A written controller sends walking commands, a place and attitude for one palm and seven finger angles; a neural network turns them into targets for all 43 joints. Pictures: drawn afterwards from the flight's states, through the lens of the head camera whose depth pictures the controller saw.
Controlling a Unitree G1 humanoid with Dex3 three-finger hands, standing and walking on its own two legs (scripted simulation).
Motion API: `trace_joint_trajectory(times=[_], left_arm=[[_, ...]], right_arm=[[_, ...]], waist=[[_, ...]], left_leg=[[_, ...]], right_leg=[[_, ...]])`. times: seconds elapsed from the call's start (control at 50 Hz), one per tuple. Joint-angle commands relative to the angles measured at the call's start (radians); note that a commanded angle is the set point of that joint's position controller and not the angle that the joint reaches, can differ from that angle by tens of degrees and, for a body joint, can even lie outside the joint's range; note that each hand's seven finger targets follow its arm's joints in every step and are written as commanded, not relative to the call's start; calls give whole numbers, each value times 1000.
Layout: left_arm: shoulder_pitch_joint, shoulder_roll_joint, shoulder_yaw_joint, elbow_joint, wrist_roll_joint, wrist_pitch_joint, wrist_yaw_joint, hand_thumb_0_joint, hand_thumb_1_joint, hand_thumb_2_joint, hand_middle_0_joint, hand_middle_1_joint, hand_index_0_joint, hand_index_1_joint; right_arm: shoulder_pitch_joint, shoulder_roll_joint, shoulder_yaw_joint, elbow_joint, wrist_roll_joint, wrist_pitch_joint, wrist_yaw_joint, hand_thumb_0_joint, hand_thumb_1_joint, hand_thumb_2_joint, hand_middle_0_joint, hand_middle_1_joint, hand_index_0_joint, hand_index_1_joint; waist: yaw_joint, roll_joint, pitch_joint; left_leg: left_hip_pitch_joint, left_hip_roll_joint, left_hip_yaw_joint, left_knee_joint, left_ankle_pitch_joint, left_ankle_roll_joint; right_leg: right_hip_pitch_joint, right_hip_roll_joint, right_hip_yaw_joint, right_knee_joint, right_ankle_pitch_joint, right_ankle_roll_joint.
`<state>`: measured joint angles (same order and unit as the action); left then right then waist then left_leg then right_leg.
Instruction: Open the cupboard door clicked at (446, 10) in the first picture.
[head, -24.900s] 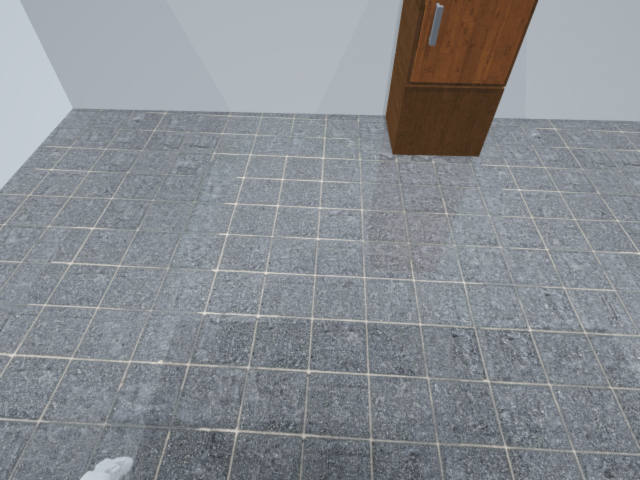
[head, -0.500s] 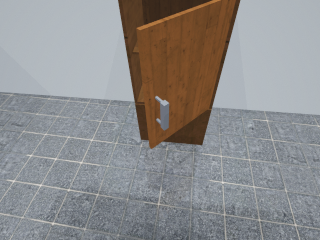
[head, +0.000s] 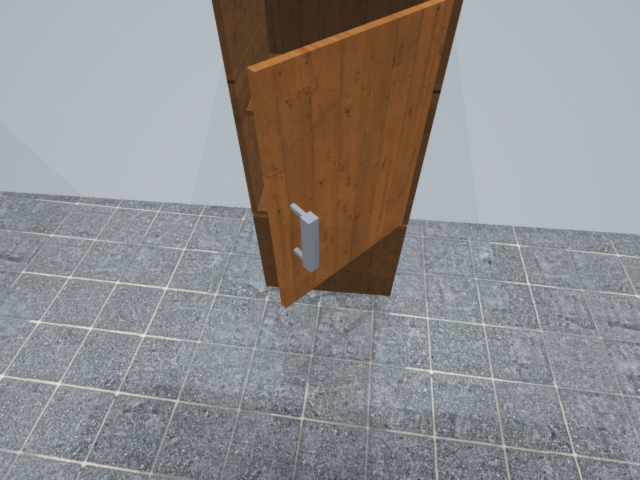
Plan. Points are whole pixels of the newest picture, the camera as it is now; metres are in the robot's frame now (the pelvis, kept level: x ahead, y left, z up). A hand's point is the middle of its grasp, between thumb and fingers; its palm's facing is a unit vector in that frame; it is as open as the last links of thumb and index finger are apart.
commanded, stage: look to check the result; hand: left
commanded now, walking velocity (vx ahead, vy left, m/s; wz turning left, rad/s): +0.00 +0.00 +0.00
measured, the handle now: (303, 237) +0.56 +0.06 -0.10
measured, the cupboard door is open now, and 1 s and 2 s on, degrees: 47 47 47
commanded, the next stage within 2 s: walk to a spot facing it in 0.42 s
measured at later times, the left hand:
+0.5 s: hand out of the picture +0.01 +0.16 -0.17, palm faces +0.04 -0.97 -0.22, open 7.4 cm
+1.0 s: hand out of the picture +0.08 +0.20 -0.19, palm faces -0.10 -0.97 -0.21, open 7.4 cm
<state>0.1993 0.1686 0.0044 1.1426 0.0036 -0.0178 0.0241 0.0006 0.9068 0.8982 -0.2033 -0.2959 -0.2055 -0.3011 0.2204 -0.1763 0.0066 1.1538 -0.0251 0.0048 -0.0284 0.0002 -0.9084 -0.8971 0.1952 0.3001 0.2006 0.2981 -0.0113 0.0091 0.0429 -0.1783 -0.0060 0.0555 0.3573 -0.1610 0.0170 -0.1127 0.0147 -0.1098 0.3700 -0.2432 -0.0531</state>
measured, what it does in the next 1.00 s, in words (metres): lifts its right foot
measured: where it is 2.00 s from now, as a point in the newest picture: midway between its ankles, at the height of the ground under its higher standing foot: outside the picture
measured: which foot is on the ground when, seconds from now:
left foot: down 0.00-1.00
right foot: down 0.00-0.92, up 0.94-1.00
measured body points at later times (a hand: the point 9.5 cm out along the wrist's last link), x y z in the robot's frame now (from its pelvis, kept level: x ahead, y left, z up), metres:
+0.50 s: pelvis +0.02 -0.02 +0.00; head +0.03 -0.03 +0.45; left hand +0.01 +0.21 -0.16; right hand +0.03 -0.25 -0.17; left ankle +0.02 +0.11 -0.75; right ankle -0.02 -0.08 -0.75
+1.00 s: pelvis +0.01 +0.01 -0.01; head +0.05 +0.02 +0.44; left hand +0.08 +0.25 -0.17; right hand -0.01 -0.24 -0.16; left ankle +0.02 +0.11 -0.75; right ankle -0.05 -0.09 -0.70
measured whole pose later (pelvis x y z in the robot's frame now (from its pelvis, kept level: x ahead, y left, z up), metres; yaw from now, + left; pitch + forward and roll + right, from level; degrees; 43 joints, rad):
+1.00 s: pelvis +0.01 +0.01 -0.01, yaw -10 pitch +0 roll -1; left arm 0.21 0.21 0.10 1.04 0.02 0.06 0.01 0.00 0.90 0.90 -0.20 -0.30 -0.20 -0.30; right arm 0.24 -0.17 -0.04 1.03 -0.03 0.01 -0.06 0.00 -0.91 -0.90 0.20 0.30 0.20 0.30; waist 0.01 -0.02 0.08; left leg -0.24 0.08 0.15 0.55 -0.32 0.02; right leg -0.34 0.07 0.01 0.89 -0.48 -0.03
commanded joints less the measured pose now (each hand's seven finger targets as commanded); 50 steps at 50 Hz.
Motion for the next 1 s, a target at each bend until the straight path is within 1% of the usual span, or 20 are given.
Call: trace_joint_trajectory(times=[0.0, 0.08, 0.26, 0.36, 0.44, 0.52, 0.56, 0.62, 0.7, 0.74, 0.76, 0.8, 0.82, 0.84, 0.86, 0.88, 0.9, 0.92, 0.94, 0.98], left_arm=[[71, 128, 21, -17, 3, -5, 13, 0, 900, 900, -200, -300, -200, -300], [85, 127, 23, -16, 3, -8, 15, 0, 900, 900, -200, -300, -200, -300], [110, 116, 18, -7, 0, -6, 19, 0, 900, 900, -200, -300, -200, -300], [123, 118, 21, -6, 1, -8, 22, 0, 900, 900, -200, -300, -200, -300], [129, 118, 22, -6, 1, -7, 24, 0, 900, 900, -200, -300, -200, -300], [132, 113, 21, -5, 1, -6, 23, 0, 900, 900, -200, -300, -200, -300], [141, 98, 26, -8, 1, 5, 25, 0, 900, 900, -200, -300, -200, -300], [124, 129, 50, -33, 7, 24, 21, 0, 900, 900, -200, -300, -200, -300], [112, 157, 81, -72, 14, 40, 14, 0, 900, 900, -200, -300, -200, -300], [107, 166, 91, -85, 15, 44, 11, 0, 900, 900, -200, -300, -200, -300], [100, 171, 97, -94, 17, 44, 10, 0, 900, 900, -200, -300, -200, -300], [86, 177, 105, -111, 21, 45, 10, 0, 900, 900, -200, -300, -200, -300], [69, 178, 108, -122, 22, 45, 10, 0, 900, 900, -200, -300, -200, -300], [48, 178, 109, -131, 20, 46, 7, 0, 900, 900, -200, -300, -200, -300], [27, 170, 107, -142, 17, 46, 4, 0, 900, 900, -200, -300, -200, -300], [26, 127, 102, -161, 12, 47, -2, 0, 900, 900, -200, -300, -200, -300], [15, 101, 95, -188, 6, 51, -8, 0, 900, 900, -200, -300, -200, -300], [-20, 120, 99, -196, 14, 59, -10, 0, 900, 900, -200, -300, -200, -300], [-14, 134, 108, -197, 19, 66, -15, 0, 900, 900, -200, -300, -200, -300], [-14, 119, 111, -203, 21, 68, -32, 0, 900, 900, -200, -300, -200, -300]], right_arm=[[44, -100, -12, -24, 5, -14, -8, 0, -900, -900, 200, 300, 200, 300], [50, -104, -14, -26, 7, -14, -10, 0, -900, -900, 200, 300, 200, 300], [61, -89, -13, -15, 6, -7, -13, 0, -900, -900, 200, 300, 200, 300], [66, -86, -14, -17, 8, -8, -16, 0, -900, -900, 200, 300, 200, 300], [69, -86, -14, -18, 9, -8, -18, 0, -900, -900, 200, 300, 200, 300], [71, -80, -13, -17, 8, -5, -19, 0, -900, -900, 200, 300, 200, 300], [86, -61, -15, -15, 6, 3, -23, 0, -900, -900, 200, 300, 200, 300], [90, -80, -32, -31, 6, 17, -31, 0, -900, -900, 200, 300, 200, 300], [70, -89, -56, -75, 8, 28, -36, 0, -900, -900, 200, 300, 200, 300], [47, -86, -63, -98, 10, 30, -35, 0, -900, -900, 200, 300, 200, 300], [42, -82, -66, -109, 11, 30, -34, 0, -900, -900, 200, 300, 200, 300], [34, -80, -70, -130, 11, 29, -33, 0, -900, -900, 200, 300, 200, 300], [46, -80, -71, -133, 12, 26, -33, 0, -900, -900, 200, 300, 200, 300], [68, -78, -70, -133, 13, 23, -34, 0, -900, -900, 200, 300, 200, 300], [107, -88, -70, -125, 12, 16, -35, 0, -900, -900, 200, 300, 200, 300], [140, -126, -77, -121, 3, 9, -38, 0, -900, -900, 200, 300, 200, 300], [183, -188, -83, -121, -7, 0, -44, 0, -900, -900, 200, 300, 200, 300], [192, -189, -80, -117, -13, -3, -48, 0, -900, -900, 200, 300, 200, 300], [169, -173, -72, -131, -14, -8, -52, 0, -900, -900, 200, 300, 200, 300], [81, -165, -70, -179, -12, -17, -52, 0, -900, -900, 200, 300, 200, 300]], waist=[[5, 0, -2], [6, -18, -15], [4, -29, 3], [5, -29, -18], [5, -26, -6], [6, -18, 16], [5, -22, 31], [5, -24, 35], [7, -81, 11], [14, -105, 22], [13, -97, 24], [13, -97, 32], [3, -91, 31], [-11, -83, 19], [-30, -47, 0], [-32, 119, -25], [-38, 285, -33], [-39, 285, -14], [-19, 204, -8], [21, 68, -6]], left_leg=[[27, 114, -115, -38, 143, 16], [41, 112, -110, -29, 149, 18], [43, 108, -95, -19, 125, 13], [53, 107, -86, -5, 150, 14], [48, 107, -80, 1, 152, 13], [41, 107, -78, 1, 134, 10], [36, 113, -54, 22, 118, 2], [1, 118, -18, 76, 68, -5], [-46, 104, 30, 182, -32, -17], [-93, 85, 31, 256, -140, -27], [-115, 84, 25, 288, -188, -31], [-139, 86, 10, 322, -240, -34], [-124, 92, -1, 291, -236, -34], [-82, 98, -8, 222, -199, -33], [12, 125, -22, 123, -62, -23], [119, 238, -136, 50, 109, 24], [150, 420, -318, -36, 312, 128], [107, 485, -340, -66, 384, 187], [70, 469, -298, -65, 375, 190], [48, 410, -187, -50, 341, 169]], right_leg=[[-29, -143, 133, -87, 157, 3], [-20, -141, 134, -91, 182, 6], [-24, -143, 138, -99, 207, 17], [1, -146, 139, -89, 300, 32], [4, -146, 138, -88, 332, 39], [-7, -144, 139, -98, 299, 41], [-25, -143, 155, -85, 331, 43], [-38, -149, 192, -46, 358, 23], [-50, -184, 272, -34, 372, -24], [-57, -213, 333, -42, 381, -78], [-58, -226, 357, -43, 386, -108], [-71, -241, 389, -35, 407, -142], [-83, -237, 399, -18, 423, -144], [-105, -220, 391, 11, 428, -128], [-162, -178, 349, 63, 405, -90], [-269, -61, 260, 171, 250, -25], [-363, 36, 133, 390, -140, 29], [-388, 33, 149, 631, -362, 37], [-403, 2, 196, 743, -335, 43], [-427, -28, 164, 789, -254, 59]])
